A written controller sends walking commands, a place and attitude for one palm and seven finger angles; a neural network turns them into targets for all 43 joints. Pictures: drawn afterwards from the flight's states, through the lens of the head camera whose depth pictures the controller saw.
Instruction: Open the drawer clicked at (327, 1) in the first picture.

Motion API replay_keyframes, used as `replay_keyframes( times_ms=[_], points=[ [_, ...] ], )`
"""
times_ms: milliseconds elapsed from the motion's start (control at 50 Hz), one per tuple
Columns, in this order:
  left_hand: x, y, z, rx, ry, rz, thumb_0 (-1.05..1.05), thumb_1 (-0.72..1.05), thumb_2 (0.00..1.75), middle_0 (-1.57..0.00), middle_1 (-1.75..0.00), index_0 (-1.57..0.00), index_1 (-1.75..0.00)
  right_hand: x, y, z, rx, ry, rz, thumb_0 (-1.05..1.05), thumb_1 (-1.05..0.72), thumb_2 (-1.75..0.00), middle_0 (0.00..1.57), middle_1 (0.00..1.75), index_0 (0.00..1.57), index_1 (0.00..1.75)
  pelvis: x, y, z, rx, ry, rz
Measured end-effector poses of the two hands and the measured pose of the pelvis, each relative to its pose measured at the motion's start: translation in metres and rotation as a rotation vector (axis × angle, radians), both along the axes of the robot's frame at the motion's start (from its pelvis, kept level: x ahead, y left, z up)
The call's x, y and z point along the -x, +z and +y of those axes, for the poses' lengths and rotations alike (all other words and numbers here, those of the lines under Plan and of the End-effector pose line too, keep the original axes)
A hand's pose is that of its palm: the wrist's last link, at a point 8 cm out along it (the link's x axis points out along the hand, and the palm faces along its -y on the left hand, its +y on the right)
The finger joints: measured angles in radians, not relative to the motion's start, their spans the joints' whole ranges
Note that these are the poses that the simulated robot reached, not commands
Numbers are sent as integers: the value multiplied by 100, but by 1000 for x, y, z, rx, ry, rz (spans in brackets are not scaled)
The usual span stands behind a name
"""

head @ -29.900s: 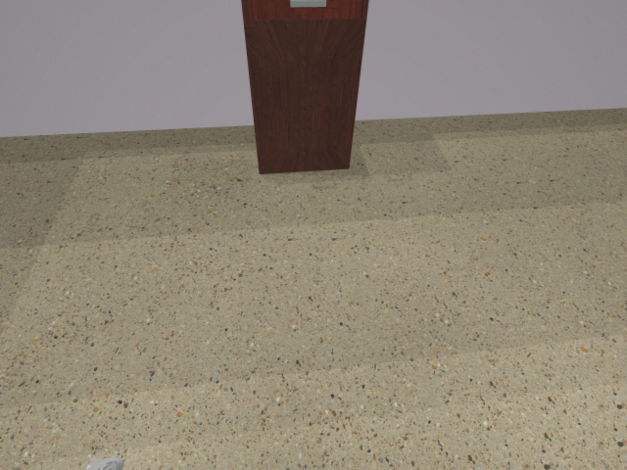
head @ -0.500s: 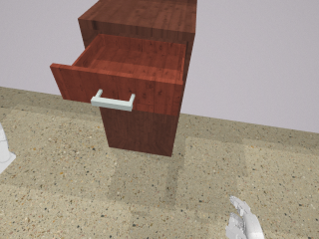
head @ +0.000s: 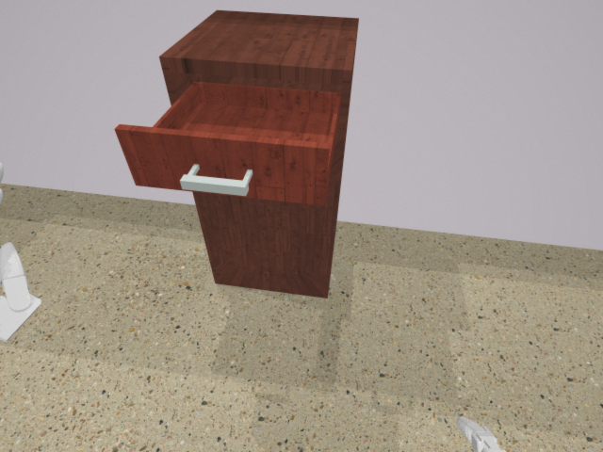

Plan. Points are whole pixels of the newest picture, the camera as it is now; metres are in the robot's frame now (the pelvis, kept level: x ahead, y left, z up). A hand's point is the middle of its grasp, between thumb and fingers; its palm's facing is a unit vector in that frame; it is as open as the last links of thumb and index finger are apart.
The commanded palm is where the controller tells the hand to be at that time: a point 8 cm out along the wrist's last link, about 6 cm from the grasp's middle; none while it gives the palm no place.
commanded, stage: stop stepping back and stand still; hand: left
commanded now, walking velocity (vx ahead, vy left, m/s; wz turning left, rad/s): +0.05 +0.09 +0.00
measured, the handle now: (218, 178) +0.60 +0.18 +0.04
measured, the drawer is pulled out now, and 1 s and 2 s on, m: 0.28 0.28 0.28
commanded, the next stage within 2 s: let the arm hang, fingers relaxed in 0.14 s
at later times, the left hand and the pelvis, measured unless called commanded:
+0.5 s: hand out of the picture +0.07 +0.19 -0.15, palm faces +0.01 -0.98 -0.18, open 7.4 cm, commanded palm none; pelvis -0.01 +0.02 +0.00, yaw +2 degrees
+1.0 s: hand out of the picture -0.05 +0.20 -0.16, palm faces +0.07 -0.97 -0.21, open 7.3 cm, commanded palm none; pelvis +0.00 +0.03 +0.02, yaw +2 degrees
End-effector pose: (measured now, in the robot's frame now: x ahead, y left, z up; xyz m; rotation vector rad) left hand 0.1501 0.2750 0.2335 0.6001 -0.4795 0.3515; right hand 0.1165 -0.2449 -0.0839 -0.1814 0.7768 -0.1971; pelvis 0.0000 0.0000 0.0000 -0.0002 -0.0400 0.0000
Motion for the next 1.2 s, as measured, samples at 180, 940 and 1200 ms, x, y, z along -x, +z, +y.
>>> replay_keyframes(
  times_ms=[180, 940, 1200],
  points=[
    [8, 4, 1, 42, -9, 6, 1, 89, 90, -22, -30, -22, -30, -9, 21, 5, 29, 24, -1, 1, -91, -90, 20, 30, 20, 30, 0, 14, 4, -22, 5, 21],
    [219, -357, -21, 720, 459, 1886, 1, 92, 90, -20, -30, -20, -30, 147, -50, 65, -113, -43, 709, 0, -92, -90, 20, 30, 19, 30, 2, 16, 29, 2, 33, 2],
    [152, -362, -43, 701, 350, 1743, 1, 93, 90, -20, -30, -20, -30, 132, -56, 71, -168, -55, 652, 1, -92, -90, 20, 30, 20, 30, -5, 15, 18, -5, 25, -1]
  ],
)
